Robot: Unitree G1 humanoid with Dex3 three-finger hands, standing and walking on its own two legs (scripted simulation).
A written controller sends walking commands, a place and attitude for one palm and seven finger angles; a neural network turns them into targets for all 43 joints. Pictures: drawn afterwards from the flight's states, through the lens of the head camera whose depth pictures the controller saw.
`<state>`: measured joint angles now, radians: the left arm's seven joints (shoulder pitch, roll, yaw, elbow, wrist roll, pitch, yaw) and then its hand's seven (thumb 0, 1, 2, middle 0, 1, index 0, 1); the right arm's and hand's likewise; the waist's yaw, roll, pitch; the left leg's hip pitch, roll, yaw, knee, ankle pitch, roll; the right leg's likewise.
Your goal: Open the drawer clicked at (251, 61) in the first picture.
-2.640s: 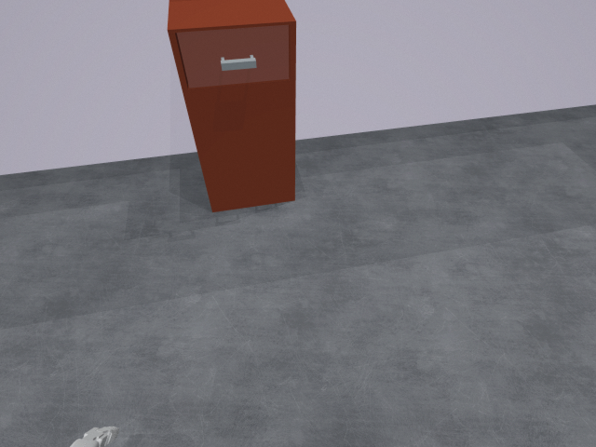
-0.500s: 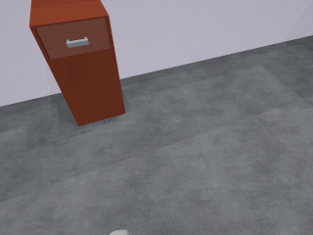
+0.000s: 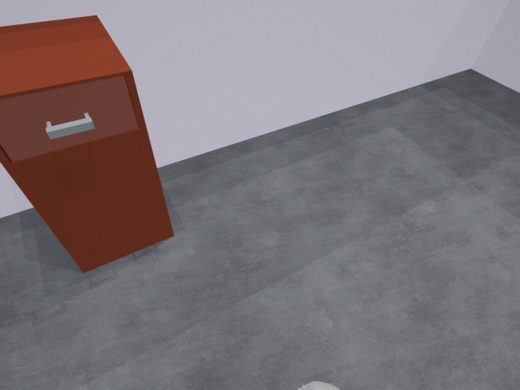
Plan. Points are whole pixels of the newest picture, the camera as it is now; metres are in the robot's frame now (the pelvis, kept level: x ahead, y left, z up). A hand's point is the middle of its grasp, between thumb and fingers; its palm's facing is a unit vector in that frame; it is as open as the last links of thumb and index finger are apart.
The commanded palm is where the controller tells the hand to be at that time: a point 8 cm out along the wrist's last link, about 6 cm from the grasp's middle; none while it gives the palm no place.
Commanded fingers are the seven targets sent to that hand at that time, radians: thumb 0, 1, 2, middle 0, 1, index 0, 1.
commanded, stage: walk to a spot facing it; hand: left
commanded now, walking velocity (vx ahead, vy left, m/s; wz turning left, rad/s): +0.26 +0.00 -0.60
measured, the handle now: (69, 124) +0.72 +0.58 -0.06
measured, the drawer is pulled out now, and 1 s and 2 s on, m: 0.00 0.00 0.00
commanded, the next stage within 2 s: turn to face it in 0.16 s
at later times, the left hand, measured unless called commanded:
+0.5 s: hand (231, 303) +0.31 +0.08 -0.16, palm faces -0.18 -0.96 -0.20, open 7.4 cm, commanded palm none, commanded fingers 0.00 0.90 0.90 -0.20 -0.30 -0.20 -0.30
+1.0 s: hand (165, 342) +0.23 +0.19 -0.17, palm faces +0.20 -0.94 -0.27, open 7.4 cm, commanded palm none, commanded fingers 0.00 0.90 0.90 -0.20 -0.30 -0.20 -0.30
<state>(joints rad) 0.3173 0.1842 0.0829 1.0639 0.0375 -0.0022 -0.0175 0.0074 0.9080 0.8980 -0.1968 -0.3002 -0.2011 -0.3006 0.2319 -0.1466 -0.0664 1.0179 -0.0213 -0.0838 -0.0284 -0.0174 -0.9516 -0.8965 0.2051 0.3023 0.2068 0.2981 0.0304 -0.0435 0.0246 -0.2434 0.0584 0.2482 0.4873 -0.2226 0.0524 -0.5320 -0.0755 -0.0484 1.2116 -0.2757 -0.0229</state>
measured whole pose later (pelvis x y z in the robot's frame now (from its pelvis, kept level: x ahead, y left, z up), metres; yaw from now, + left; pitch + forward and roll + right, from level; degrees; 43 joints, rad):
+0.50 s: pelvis +0.16 -0.06 -0.01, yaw -7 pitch -1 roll +0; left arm 0.09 0.14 0.03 0.99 0.02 -0.04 0.01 0.00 0.91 0.90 -0.20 -0.30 -0.20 -0.30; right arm 0.32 -0.16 -0.05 1.09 -0.01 0.02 -0.02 0.01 -0.91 -0.90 0.20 0.30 0.20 0.30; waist -0.07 0.03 0.07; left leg -0.44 0.12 0.07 1.14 -0.42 -0.04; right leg -0.32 -0.04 -0.19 0.56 -0.22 -0.06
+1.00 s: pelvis +0.20 -0.04 +0.00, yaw +9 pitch +1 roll -1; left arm 0.20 0.27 0.10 0.96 0.02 0.06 0.01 0.01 0.91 0.90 -0.20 -0.30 -0.20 -0.30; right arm 0.22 -0.20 -0.05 0.93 -0.02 0.02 -0.01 0.00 -0.91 -0.90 0.20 0.30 0.20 0.30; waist -0.01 -0.02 0.05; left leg -0.31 -0.01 0.05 0.47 -0.18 0.06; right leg -0.48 -0.09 -0.03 1.04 -0.38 0.09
